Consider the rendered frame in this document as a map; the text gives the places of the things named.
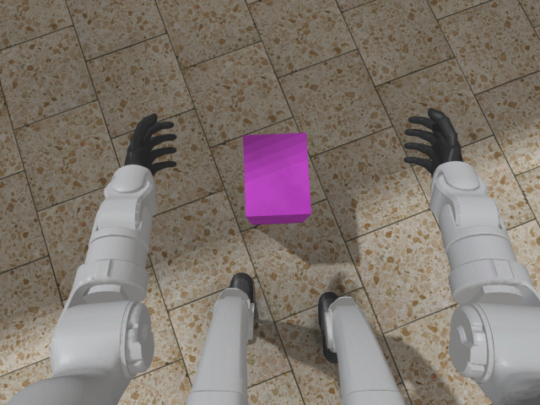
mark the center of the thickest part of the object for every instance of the left robot hand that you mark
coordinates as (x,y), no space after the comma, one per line
(140,150)

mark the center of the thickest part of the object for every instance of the left robot forearm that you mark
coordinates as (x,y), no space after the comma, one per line
(114,268)

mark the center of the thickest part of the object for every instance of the right robot forearm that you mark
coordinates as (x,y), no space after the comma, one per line
(483,265)

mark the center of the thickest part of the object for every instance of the carton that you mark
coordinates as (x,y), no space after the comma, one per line
(277,184)

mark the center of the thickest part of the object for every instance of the robot foot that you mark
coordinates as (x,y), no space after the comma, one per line
(243,282)
(324,302)

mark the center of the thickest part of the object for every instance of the left robot upper arm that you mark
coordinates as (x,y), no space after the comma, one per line
(98,349)

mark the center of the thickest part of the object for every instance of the right robot upper arm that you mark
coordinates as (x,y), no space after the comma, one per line
(498,347)

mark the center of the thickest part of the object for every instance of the right robot foot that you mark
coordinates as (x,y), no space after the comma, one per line
(324,302)

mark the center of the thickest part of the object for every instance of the left robot foot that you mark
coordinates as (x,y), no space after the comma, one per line
(243,282)

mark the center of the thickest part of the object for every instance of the right robot hand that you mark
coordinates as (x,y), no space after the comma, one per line
(443,138)

